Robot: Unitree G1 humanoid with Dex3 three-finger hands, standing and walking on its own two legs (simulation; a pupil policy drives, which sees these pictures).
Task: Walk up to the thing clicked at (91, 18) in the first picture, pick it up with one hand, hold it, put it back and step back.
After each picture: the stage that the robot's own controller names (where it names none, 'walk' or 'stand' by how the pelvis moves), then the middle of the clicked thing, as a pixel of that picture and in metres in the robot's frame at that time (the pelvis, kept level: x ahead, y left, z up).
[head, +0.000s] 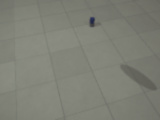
stand; (92, 22) +1.72 -0.10 -0.72
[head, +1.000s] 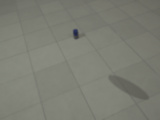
walk; (75, 34) +1.58 +0.21 -0.70
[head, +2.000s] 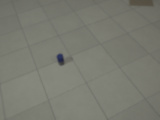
walk; (60, 59) +1.03 +0.33 -0.72
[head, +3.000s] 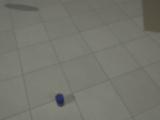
walk; (60, 100) +0.60 +0.23 -0.70
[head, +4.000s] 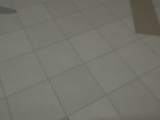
walk; out of the picture +0.34 +0.17 -0.70
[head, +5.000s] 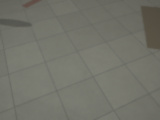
stand; out of the picture +0.31 +0.18 -0.71
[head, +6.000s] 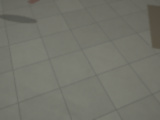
stand; out of the picture +0.32 +0.17 -0.72
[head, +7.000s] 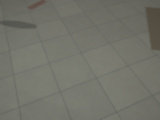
stand; out of the picture +0.32 +0.18 -0.72
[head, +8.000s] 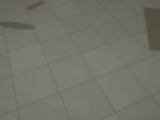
stand; out of the picture +0.32 +0.19 -0.72
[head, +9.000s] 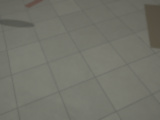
go down; out of the picture +0.30 +0.19 -0.72
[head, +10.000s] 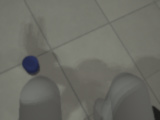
go down; (31, 66) +0.41 +0.19 -0.31
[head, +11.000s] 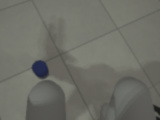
approach; (41, 70) +0.41 +0.18 -0.32
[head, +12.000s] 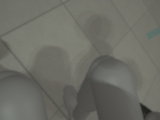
close in; out of the picture +0.41 +0.21 -0.23
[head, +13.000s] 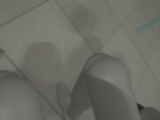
close; out of the picture +0.40 +0.22 -0.23
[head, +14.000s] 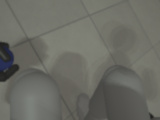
lift; out of the picture +0.36 +0.23 -0.17
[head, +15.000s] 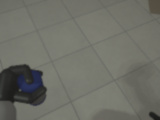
lift; (33, 88) +0.32 +0.17 +0.00
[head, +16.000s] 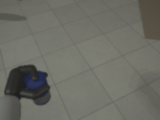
hold; (38, 88) +0.33 +0.17 +0.00
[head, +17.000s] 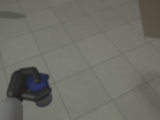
hold; (40, 90) +0.32 +0.17 -0.01
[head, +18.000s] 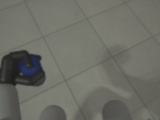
crouch; (33, 72) +0.38 +0.17 -0.07
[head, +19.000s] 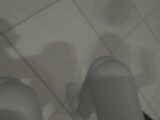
lower; out of the picture +0.43 +0.22 -0.21
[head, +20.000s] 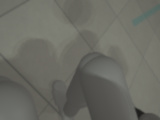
lower; out of the picture +0.43 +0.25 -0.23
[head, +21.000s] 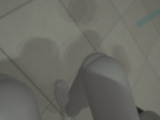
lower; out of the picture +0.43 +0.24 -0.24
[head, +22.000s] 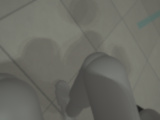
lower; out of the picture +0.43 +0.24 -0.24
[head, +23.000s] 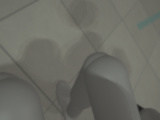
rest; out of the picture +0.43 +0.23 -0.23
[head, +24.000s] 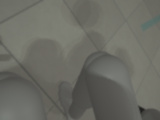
withdraw; out of the picture +0.41 +0.21 -0.23
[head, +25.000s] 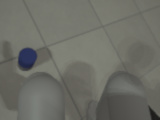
stand; (26, 60) +0.41 +0.18 -0.26
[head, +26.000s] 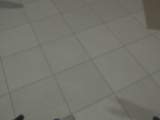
stand; out of the picture +0.35 +0.17 -0.63
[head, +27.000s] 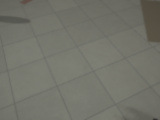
stand; out of the picture +0.35 +0.17 -0.67
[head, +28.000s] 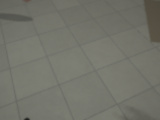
stand; out of the picture +0.34 +0.17 -0.67
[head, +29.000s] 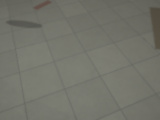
walk; out of the picture +0.36 +0.17 -0.72
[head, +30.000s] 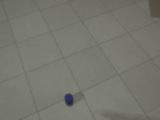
walk; (69, 100) +0.49 +0.12 -0.70
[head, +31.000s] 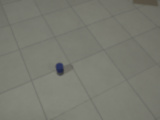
walk; (59, 69) +0.77 +0.19 -0.70
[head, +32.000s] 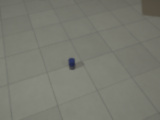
stand; (71, 64) +1.01 +0.16 -0.70
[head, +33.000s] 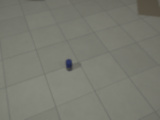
stand; (69, 65) +1.00 +0.17 -0.72
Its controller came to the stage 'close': yes
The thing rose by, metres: 0.72
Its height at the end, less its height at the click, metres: +0.00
